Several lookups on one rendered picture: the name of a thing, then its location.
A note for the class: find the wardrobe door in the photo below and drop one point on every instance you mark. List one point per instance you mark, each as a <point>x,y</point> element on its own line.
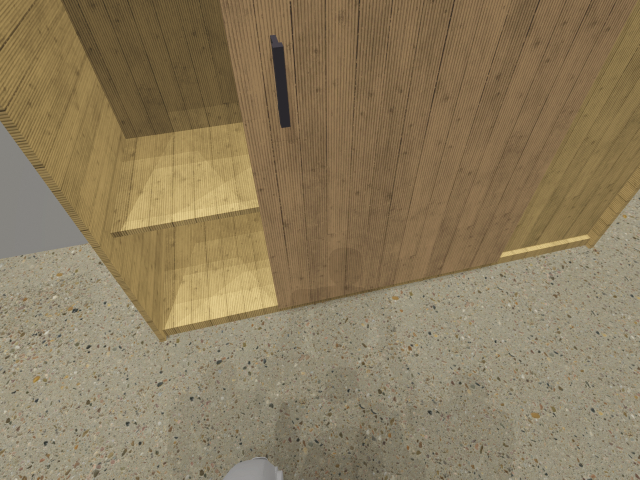
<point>598,155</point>
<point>419,129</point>

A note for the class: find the handle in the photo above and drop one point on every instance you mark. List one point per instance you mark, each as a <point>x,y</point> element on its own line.
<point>280,79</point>

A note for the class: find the left robot thigh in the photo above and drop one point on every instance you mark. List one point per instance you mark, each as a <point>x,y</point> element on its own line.
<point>256,469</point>

